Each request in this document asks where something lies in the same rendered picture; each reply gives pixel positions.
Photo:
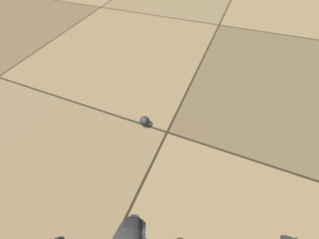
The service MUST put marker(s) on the ball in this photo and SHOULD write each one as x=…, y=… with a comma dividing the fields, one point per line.
x=144, y=120

